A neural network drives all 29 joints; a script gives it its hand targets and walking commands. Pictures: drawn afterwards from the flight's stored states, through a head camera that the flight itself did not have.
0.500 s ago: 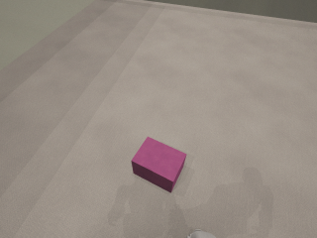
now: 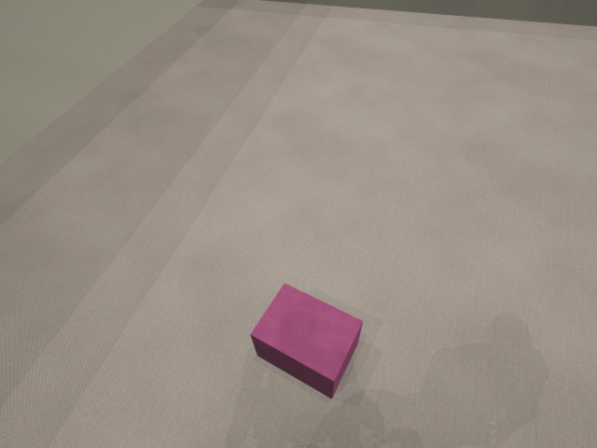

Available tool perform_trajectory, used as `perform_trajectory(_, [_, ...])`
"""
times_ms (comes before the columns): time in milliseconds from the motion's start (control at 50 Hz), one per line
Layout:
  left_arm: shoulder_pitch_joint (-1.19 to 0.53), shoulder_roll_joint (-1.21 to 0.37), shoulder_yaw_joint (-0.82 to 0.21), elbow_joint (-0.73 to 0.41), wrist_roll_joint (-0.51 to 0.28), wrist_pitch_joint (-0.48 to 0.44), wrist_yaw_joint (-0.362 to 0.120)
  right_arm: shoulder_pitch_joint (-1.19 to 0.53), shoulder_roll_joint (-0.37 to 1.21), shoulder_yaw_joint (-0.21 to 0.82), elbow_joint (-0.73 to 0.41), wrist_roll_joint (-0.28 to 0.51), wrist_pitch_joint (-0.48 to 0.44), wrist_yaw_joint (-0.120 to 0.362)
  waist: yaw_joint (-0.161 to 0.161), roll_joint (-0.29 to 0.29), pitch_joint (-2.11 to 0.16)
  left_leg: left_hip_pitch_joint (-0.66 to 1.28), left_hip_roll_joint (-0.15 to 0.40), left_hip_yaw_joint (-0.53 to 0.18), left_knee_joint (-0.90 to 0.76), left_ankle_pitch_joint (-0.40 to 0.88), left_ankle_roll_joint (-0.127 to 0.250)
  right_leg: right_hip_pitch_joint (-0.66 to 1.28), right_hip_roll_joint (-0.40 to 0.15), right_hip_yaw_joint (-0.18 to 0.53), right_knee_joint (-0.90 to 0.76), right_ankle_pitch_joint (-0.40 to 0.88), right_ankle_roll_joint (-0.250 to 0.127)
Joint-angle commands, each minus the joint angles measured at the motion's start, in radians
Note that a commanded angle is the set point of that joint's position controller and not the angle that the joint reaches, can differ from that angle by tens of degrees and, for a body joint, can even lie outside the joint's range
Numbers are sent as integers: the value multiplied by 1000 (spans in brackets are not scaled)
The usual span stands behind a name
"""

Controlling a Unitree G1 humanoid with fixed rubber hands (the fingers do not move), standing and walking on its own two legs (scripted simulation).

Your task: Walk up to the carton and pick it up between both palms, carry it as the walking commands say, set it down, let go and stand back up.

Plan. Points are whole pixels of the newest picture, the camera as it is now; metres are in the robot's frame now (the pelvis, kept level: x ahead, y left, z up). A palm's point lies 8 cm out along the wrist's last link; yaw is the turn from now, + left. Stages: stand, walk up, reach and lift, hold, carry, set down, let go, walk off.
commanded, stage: walk up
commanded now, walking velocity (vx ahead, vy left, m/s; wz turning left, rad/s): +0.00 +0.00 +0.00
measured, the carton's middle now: (307, 339) +0.54 +0.04 -0.68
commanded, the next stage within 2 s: none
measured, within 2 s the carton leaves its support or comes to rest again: neither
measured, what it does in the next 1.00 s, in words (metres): steps to the left: left foot, then left foot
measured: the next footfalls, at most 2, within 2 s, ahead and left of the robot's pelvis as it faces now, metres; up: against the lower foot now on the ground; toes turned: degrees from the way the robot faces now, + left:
left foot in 0.04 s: +0.08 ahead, +0.12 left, +0.00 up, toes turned +5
left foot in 0.94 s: +0.17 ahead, +0.29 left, +0.00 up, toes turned -9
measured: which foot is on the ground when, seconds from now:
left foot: up 0.00-0.02, down 0.04-0.56, up 0.58-0.92, down 0.94-1.00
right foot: down 0.00-0.94, up 0.96-1.00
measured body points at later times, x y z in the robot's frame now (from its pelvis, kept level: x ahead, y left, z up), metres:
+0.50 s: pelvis +0.02 +0.03 +0.00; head +0.03 +0.03 +0.45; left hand -0.03 +0.23 -0.16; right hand -0.01 -0.17 -0.16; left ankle +0.04 +0.12 -0.74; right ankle +0.02 -0.09 -0.74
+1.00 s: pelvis +0.08 +0.17 -0.01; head +0.13 +0.17 +0.44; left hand +0.06 +0.45 -0.16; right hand +0.15 -0.09 -0.14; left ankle +0.13 +0.29 -0.74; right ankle +0.02 -0.05 -0.71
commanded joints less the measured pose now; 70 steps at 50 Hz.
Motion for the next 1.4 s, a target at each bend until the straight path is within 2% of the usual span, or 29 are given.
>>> perform_trajectory(0, [9, 102, 20, -17, -4, 9, 10, 157, -25, -3, 25, 0, 1, -5, -52, -101, -55, 181, 2, -1, -205, 123, 12, -54, -217, 156, -65, 190, -91])
perform_trajectory(40, [32, 49, 3, -20, -14, 16, 5, 139, -83, -6, 27, -17, -24, -5, -29, 43, -35, 277, 126, -129, -333, 222, 21, -148, -147, 145, -30, -45, -19])
perform_trajectory(60, [66, 14, 2, -14, -29, 31, 7, 69, -85, -5, 11, -3, -23, -3, 14, 148, -5, 139, 147, -163, -365, 166, 59, -55, -76, 90, -36, -82, 19])
perform_trajectory(100, [80, 31, 3, 26, -13, 39, 9, 70, -42, 16, 29, 13, -31, -2, -6, 87, 27, 79, 133, -176, -444, 71, 54, 44, -83, 82, -39, -16, 36])
perform_trajectory(180, [77, 41, -1, 44, -5, 25, -1, 108, -42, 16, 63, 8, -41, -5, -11, 27, -7, 169, 89, -116, -433, 138, 41, 53, -115, 103, -97, 49, 35])
perform_trajectory(440, [119, 17, -13, 60, -6, 25, 7, 159, -24, 27, 95, 13, -38, -2, 8, -19, 26, 158, 61, -106, -403, 143, 37, 24, -121, 104, -119, 5, 41])
perform_trajectory(520, [114, 28, -12, 54, -4, 19, 8, 194, -10, 26, 107, 12, -39, 0, -17, -57, 33, 177, 59, -97, -387, 156, 35, -3, -122, 107, -140, -19, 40])
perform_trajectory(540, [111, 69, -5, 3, 1, 36, 16, 148, -40, 21, 1, -12, -27, -16, -19, -28, 1, 119, 50, -41, -311, 35, 26, -20, -125, 145, -142, -54, 20])
perform_trajectory(560, [310, 229, 59, 59, 5, 53, 51, 27, -213, -28, -29, -50, 16, 10, 67, 83, 25, -113, -34, 100, 10, -143, -8, 100, -410, 547, -258, -335, -62])
perform_trajectory(580, [301, 291, 89, 39, 18, 59, 65, -5, -107, -1, -83, -62, 19, 22, 107, -77, 59, -338, 6, -21, 232, -166, -29, 137, -512, 675, -313, -444, -141])
perform_trajectory(640, [207, 211, 80, -3, 30, 45, 57, 32, -103, -10, -169, -41, -5, 41, 28, -166, 39, -326, 70, -97, 330, 7, -48, 8, -391, 521, -271, -352, -73])
perform_trajectory(700, [196, 192, 75, -21, 31, 30, 40, 23, -68, -4, -202, -31, 5, 60, 30, -213, 44, -268, 26, -35, 273, 68, -65, -66, -289, 396, -263, -232, -42])
perform_trajectory(840, [204, 282, 105, -49, 51, 44, 22, -44, -82, 2, -246, -3, 16, 68, 53, -276, 18, -67, -31, -1, 18, -18, -55, -104, -265, 373, -207, -139, -36])
perform_trajectory(880, [119, 292, 101, -81, 45, 53, 21, 31, -95, 0, -243, 18, 14, 70, -17, -296, -3, 139, -22, -19, -163, 64, -20, -211, -243, 335, -150, -124, -4])
perform_trajectory(900, [114, 273, 92, -104, 39, 49, 19, 121, -135, -14, -211, 8, 5, 58, -45, -199, -60, 296, -32, 25, -240, 60, -20, -270, -187, 304, -43, -130, 23])
perform_trajectory(920, [140, 181, 65, -128, 37, 48, 22, 200, -211, -34, -202, -6, -6, 53, -63, -11, -115, 391, 107, -101, -367, -109, -5, -337, -94, 209, 168, -249, 45])
perform_trajectory(940, [130, 108, 53, -165, 40, 50, 24, 215, -284, -46, -213, -1, -3, 48, -69, 247, -156, 407, 292, -268, -434, -210, 35, -431, -11, 138, 403, -447, 65])
perform_trajectory(960, [30, 118, 47, -192, 19, 62, 26, 194, -316, -56, -202, -13, -5, 34, -95, 341, -104, 248, 336, -333, -488, -163, 122, -443, -33, 116, 534, -374, 59])
perform_trajectory(1000, [25, 174, 63, -176, 22, 69, 17, 78, -208, -21, -226, -12, -8, 29, -23, 213, -55, 144, 248, -196, -472, -14, 117, -391, -70, 111, 690, -273, 50])
perform_trajectory(1020, [68, 166, 65, -144, 25, 68, 6, 59, -143, -10, -227, -14, -12, 24, -2, 116, -58, 191, 194, -112, -420, 182, 107, -372, -69, 89, 713, -226, 52])
perform_trajectory(1080, [70, 117, 52, -139, 20, 64, -6, 117, -132, -11, -186, -20, -27, 1, 0, 123, -71, 223, 208, -78, -370, 484, 138, -311, -54, 76, 651, -225, 42])
perform_trajectory(1200, [-80, 76, 31, -187, -1, 61, 2, 190, -98, -6, -107, -18, -12, -19, -2, 134, -72, 290, 198, -61, -295, 678, 158, -168, -9, 44, 291, -196, 25])
perform_trajectory(1240, [-81, 66, 20, -180, -6, 58, 5, 162, -117, -13, -93, -12, -3, -21, 25, 107, -81, 252, 176, -47, -268, 514, 137, -46, -33, 76, 95, -87, 3])
perform_trajectory(1260, [-101, 75, 29, -189, -7, 47, 7, 180, -89, -4, -76, 2, -8, -21, 37, 48, -57, 139, 164, -12, -247, 490, 86, 91, -74, 93, -5, 102, -7])
perform_trajectory(1280, [-65, 138, 41, -191, -5, 40, 18, 186, -79, 0, -88, 5, -16, -17, 61, -86, -75, 34, 114, 34, -161, 335, 38, 239, -206, 211, -72, 210, -26])
perform_trajectory(1300, [-32, 233, 62, -168, 1, 40, 19, 187, -48, 16, -119, -2, -21, -13, 57, -295, -108, -113, 33, 55, 30, -101, -28, 351, -440, 430, -61, 603, -126])
perform_trajectory(1320, [31, 229, 75, -142, 3, 46, 22, 153, -78, -1, -114, 1, -9, -13, 92, -273, -113, -116, 11, -3, 183, -266, -49, 266, -491, 469, -86, 715, -218])
perform_trajectory(1360, [-70, 186, 56, -136, 11, 31, 22, 143, -89, -10, -93, -3, -6, -9, 37, -155, -71, -82, 14, -34, 239, -230, -59, 158, -374, 326, -122, 546, -178])
perform_trajectory(1380, [-144, 166, 45, -143, -1, 34, 22, 159, -78, -8, -91, -4, -18, -3, -7, -201, -50, -59, 38, -22, 142, -213, -61, 116, -267, 226, -124, 426, -134])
